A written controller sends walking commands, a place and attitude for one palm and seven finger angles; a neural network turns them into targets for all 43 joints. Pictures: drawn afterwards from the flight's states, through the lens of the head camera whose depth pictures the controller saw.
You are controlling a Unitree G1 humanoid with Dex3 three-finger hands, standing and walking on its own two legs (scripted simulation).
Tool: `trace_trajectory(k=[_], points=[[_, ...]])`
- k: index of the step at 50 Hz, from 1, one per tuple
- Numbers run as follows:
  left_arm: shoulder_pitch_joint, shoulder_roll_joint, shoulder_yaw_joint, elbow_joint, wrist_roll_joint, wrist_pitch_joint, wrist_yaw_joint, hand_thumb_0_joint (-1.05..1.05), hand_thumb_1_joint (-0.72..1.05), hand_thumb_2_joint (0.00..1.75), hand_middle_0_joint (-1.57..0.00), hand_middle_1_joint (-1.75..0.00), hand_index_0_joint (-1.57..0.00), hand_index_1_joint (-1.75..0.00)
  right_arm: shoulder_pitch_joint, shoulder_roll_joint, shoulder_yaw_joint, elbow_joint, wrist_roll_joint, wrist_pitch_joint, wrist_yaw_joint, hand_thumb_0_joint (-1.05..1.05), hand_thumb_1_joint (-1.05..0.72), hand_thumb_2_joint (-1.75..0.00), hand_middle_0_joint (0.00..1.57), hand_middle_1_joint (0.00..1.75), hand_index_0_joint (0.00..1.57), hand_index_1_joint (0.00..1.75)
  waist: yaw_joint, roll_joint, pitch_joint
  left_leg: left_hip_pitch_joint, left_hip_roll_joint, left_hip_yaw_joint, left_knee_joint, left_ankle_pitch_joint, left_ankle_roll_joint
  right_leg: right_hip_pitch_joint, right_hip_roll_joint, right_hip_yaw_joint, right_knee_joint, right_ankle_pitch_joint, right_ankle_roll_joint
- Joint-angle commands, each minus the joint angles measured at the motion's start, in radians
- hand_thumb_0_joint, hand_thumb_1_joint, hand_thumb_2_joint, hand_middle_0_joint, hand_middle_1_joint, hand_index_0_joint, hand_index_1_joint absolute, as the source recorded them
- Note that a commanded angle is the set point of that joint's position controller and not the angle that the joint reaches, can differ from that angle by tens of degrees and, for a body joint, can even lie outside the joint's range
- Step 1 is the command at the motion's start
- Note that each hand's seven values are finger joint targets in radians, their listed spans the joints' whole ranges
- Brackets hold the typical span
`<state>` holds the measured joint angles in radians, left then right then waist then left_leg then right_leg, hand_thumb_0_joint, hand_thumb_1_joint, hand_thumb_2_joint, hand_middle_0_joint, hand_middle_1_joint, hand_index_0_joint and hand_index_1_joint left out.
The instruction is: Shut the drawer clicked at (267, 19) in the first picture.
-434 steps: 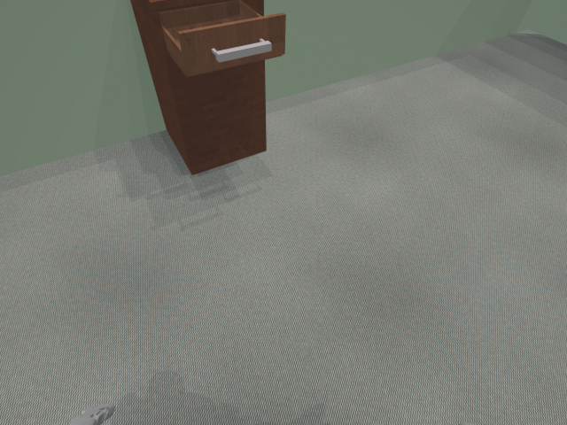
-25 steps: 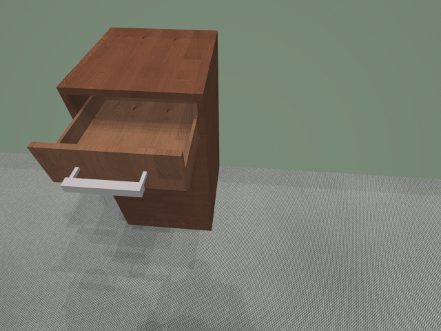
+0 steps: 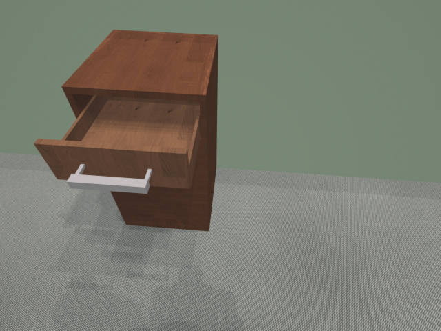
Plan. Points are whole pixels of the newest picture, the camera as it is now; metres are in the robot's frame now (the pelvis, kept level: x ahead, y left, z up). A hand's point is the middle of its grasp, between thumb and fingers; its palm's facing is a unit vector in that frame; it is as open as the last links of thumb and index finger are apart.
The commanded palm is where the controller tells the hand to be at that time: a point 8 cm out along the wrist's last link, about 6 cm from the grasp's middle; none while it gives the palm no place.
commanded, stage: come to a stop and stand still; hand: left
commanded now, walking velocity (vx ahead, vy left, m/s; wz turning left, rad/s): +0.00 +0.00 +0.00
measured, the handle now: (112, 177) +0.48 +0.31 -0.06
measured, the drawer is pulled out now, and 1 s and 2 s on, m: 0.22 0.22 0.22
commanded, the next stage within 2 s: look again from close up in 0.68 s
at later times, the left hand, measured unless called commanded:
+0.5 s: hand out of the picture +0.01 +0.18 -0.18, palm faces +0.04 -0.99 -0.16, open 7.4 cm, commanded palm none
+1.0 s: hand out of the picture +0.05 +0.21 -0.17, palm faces +0.01 -0.98 -0.22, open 7.4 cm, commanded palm none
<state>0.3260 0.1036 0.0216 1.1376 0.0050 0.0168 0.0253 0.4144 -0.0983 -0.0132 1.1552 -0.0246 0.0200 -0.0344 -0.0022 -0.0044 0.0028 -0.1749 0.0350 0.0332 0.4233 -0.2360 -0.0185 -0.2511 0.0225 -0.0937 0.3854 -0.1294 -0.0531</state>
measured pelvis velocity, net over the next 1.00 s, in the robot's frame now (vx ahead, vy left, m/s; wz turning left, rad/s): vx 0.04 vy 0.03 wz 0.00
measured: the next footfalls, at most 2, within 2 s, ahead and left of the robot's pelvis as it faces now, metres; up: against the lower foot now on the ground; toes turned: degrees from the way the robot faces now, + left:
right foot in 2.00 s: +0.13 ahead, -0.04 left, +0.00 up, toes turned -8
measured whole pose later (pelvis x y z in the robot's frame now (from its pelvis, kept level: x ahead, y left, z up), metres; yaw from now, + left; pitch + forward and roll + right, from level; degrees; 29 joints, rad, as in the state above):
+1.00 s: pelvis +0.04 +0.03 -0.01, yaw +0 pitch -1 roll +0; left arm 0.27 0.14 -0.02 1.12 0.01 -0.02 0.03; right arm 0.30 -0.16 0.01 1.07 -0.02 -0.02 -0.03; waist -0.01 0.05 0.03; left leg -0.14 -0.01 0.05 0.49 -0.34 0.03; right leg -0.25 -0.03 -0.07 0.52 -0.26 -0.01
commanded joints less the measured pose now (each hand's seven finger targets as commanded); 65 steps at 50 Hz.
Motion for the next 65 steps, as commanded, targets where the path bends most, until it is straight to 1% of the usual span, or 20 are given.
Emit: trace_trajectory(k=[1,2,10,13,16,22,30,38,39,40,41,42,43,44,46,48,52,59,63,65], points=[[0.053,0.096,0.018,-0.024,0.003,-0.022,0.011,0.00,0.90,0.90,-0.20,-0.30,-0.20,-0.30,0.076,-0.063,-0.003,-0.017,0.006,-0.022,-0.008,0.00,-0.90,-0.90,0.20,0.30,0.20,0.30,0.010,0.019,0.102,-0.125,0.051,-0.077,-0.126,-0.134,0.042,0.009,-0.123,0.166,-0.118,-0.253,0.024],[0.053,0.092,0.017,-0.023,0.003,-0.023,0.011,0.00,0.90,0.90,-0.20,-0.30,-0.20,-0.30,0.078,-0.062,-0.002,-0.018,0.006,-0.026,-0.009,0.00,-0.90,-0.90,0.20,0.30,0.20,0.30,0.011,0.035,0.100,-0.134,0.057,-0.082,-0.138,-0.137,0.043,0.017,-0.121,0.158,-0.104,-0.224,0.024],[0.067,0.077,0.005,-0.015,0.005,-0.027,0.014,0.00,0.90,0.90,-0.20,-0.30,-0.20,-0.30,0.068,-0.066,-0.001,-0.019,0.012,-0.037,-0.010,0.00,-0.90,-0.90,0.20,0.30,0.20,0.30,0.016,0.027,0.114,-0.141,0.076,-0.102,-0.168,-0.119,0.050,0.041,-0.115,0.134,-0.048,-0.102,0.028],[0.071,0.073,0.001,-0.014,0.005,-0.031,0.016,0.00,0.90,0.90,-0.20,-0.30,-0.20,-0.30,0.054,-0.069,-0.001,-0.023,0.014,-0.042,-0.011,0.00,-0.90,-0.90,0.20,0.30,0.20,0.30,0.013,0.027,0.101,-0.109,0.080,-0.101,-0.163,-0.067,0.050,0.043,-0.117,0.129,-0.036,-0.042,0.028],[0.068,0.077,-0.002,-0.013,0.006,-0.034,0.017,0.00,0.90,0.90,-0.20,-0.30,-0.20,-0.30,0.048,-0.073,-0.002,-0.022,0.017,-0.044,-0.010,0.00,-0.90,-0.90,0.20,0.30,0.20,0.30,0.009,0.000,0.089,-0.081,0.081,-0.097,-0.153,-0.019,0.049,0.050,-0.119,0.129,-0.032,-0.009,0.028],[0.062,0.083,-0.004,-0.012,0.006,-0.038,0.019,0.00,0.90,0.90,-0.20,-0.30,-0.20,-0.30,0.023,-0.082,0.000,-0.024,0.018,-0.051,-0.013,0.00,-0.90,-0.90,0.20,0.30,0.20,0.30,0.004,0.014,0.066,-0.021,0.086,-0.079,-0.137,0.092,0.046,0.056,-0.127,0.127,-0.022,0.058,0.030],[0.051,0.100,-0.005,-0.009,0.005,-0.041,0.019,0.00,0.90,0.90,-0.20,-0.30,-0.20,-0.30,-0.009,-0.099,0.001,-0.023,0.019,-0.051,-0.013,0.00,-0.90,-0.90,0.20,0.30,0.20,0.30,0.003,0.013,0.085,0.004,0.081,-0.071,-0.138,0.113,0.043,0.057,-0.134,0.134,-0.036,0.068,0.028],[0.027,0.132,-0.001,-0.015,0.004,-0.044,0.017,0.00,0.90,0.90,-0.20,-0.30,-0.20,-0.30,-0.031,-0.132,-0.001,-0.028,0.018,-0.054,-0.014,0.00,-0.90,-0.90,0.20,0.30,0.20,0.30,0.003,0.023,0.055,0.031,0.083,-0.071,-0.127,0.175,0.042,0.098,-0.139,0.130,-0.031,0.124,0.022],[0.104,0.142,-0.009,0.016,0.015,-0.060,0.056,0.00,0.90,0.90,-0.20,-0.30,-0.20,-0.30,-0.141,-0.147,0.001,-0.098,0.025,-0.066,0.003,0.00,-0.90,-0.90,0.20,0.30,0.20,0.30,0.042,-0.013,0.059,-0.053,0.100,-0.011,0.075,0.218,0.021,0.093,-0.186,0.157,0.034,0.455,0.029],[0.067,0.173,-0.008,-0.027,0.006,-0.066,0.045,0.00,0.90,0.90,-0.20,-0.30,-0.20,-0.30,-0.066,-0.113,0.003,-0.123,0.018,-0.048,0.004,0.00,-0.90,-0.90,0.20,0.30,0.20,0.30,-0.015,0.013,-0.012,-0.056,0.030,-0.040,0.029,-0.072,0.021,0.111,-0.220,0.214,0.008,0.199,-0.002],[0.026,0.183,-0.003,-0.046,0.006,-0.069,0.031,0.00,0.90,0.90,-0.20,-0.30,-0.20,-0.30,-0.077,-0.109,0.006,-0.119,0.005,-0.041,0.009,0.00,-0.90,-0.90,0.20,0.30,0.20,0.30,-0.010,0.072,0.025,-0.050,0.019,-0.035,0.003,-0.068,0.032,0.067,-0.203,0.202,0.013,0.118,-0.015],[0.013,0.162,-0.011,-0.049,0.006,-0.068,0.024,0.00,0.90,0.90,-0.20,-0.30,-0.20,-0.30,-0.052,-0.109,0.009,-0.115,0.005,-0.048,0.010,0.00,-0.90,-0.90,0.20,0.30,0.20,0.30,-0.019,0.074,0.009,-0.045,0.037,-0.051,-0.014,-0.029,0.037,0.046,-0.174,0.182,0.015,-0.019,-0.019],[0.003,0.148,-0.014,-0.055,0.006,-0.065,0.020,0.00,0.90,0.90,-0.20,-0.30,-0.20,-0.30,-0.030,-0.116,0.011,-0.115,0.004,-0.052,0.010,0.00,-0.90,-0.90,0.20,0.30,0.20,0.30,-0.021,0.071,0.003,-0.049,0.052,-0.068,-0.021,0.018,0.045,0.047,-0.152,0.157,0.029,-0.054,-0.014],[-0.002,0.139,-0.016,-0.056,0.005,-0.062,0.017,0.00,0.90,0.90,-0.20,-0.30,-0.20,-0.30,-0.029,-0.120,0.013,-0.117,0.006,-0.056,0.008,0.00,-0.90,-0.90,0.20,0.30,0.20,0.30,-0.017,0.072,0.007,-0.055,0.065,-0.079,-0.030,0.065,0.052,0.059,-0.137,0.141,0.047,-0.023,-0.010],[-0.004,0.135,-0.018,-0.056,0.004,-0.059,0.013,0.00,0.90,0.90,-0.20,-0.30,-0.20,-0.30,-0.028,-0.133,0.014,-0.119,0.008,-0.063,0.003,0.00,-0.90,-0.90,0.20,0.30,0.20,0.30,-0.009,0.036,-0.004,-0.048,0.079,-0.091,-0.033,0.173,0.060,0.093,-0.126,0.122,0.079,0.060,-0.006],[-0.009,0.126,-0.020,-0.055,0.002,-0.056,0.013,0.00,0.90,0.90,-0.20,-0.30,-0.20,-0.30,-0.034,-0.147,0.014,-0.117,0.009,-0.064,0.000,0.00,-0.90,-0.90,0.20,0.30,0.20,0.30,-0.006,-0.007,0.021,-0.048,0.078,-0.086,-0.037,0.214,0.059,0.098,-0.128,0.116,0.087,0.100,0.000],[-0.021,0.134,-0.019,-0.057,0.001,-0.050,0.013,0.00,0.90,0.90,-0.20,-0.30,-0.20,-0.30,-0.040,-0.153,0.017,-0.103,0.009,-0.061,-0.002,0.00,-0.90,-0.90,0.20,0.30,0.20,0.30,-0.003,-0.016,0.082,-0.055,0.072,-0.082,-0.061,0.193,0.056,0.077,-0.129,0.119,0.078,0.101,0.003],[-0.021,0.145,-0.014,-0.064,-0.001,-0.046,0.012,0.00,0.90,0.90,-0.20,-0.30,-0.20,-0.30,-0.047,-0.153,0.021,-0.079,0.009,-0.061,-0.002,0.00,-0.90,-0.90,0.20,0.30,0.20,0.30,0.003,-0.012,0.068,-0.038,0.068,-0.075,-0.084,0.158,0.056,0.101,-0.133,0.127,0.062,0.096,0.005],[-0.023,0.150,-0.013,-0.065,-0.001,-0.045,0.012,0.00,0.90,0.90,-0.20,-0.30,-0.20,-0.30,-0.052,-0.155,0.022,-0.066,0.009,-0.061,-0.001,0.00,-0.90,-0.90,0.20,0.30,0.20,0.30,0.005,0.011,0.053,-0.027,0.069,-0.068,-0.088,0.155,0.054,0.112,-0.135,0.129,0.056,0.103,0.005],[-0.021,0.150,-0.013,-0.062,-0.001,-0.046,0.011,0.00,0.90,0.90,-0.20,-0.30,-0.20,-0.30,-0.053,-0.148,0.022,-0.061,0.010,-0.059,-0.001,0.00,-0.90,-0.90,0.20,0.30,0.20,0.30,0.004,-0.004,0.063,-0.032,0.066,-0.066,-0.089,0.127,0.052,0.109,-0.139,0.133,0.044,0.104,0.004]])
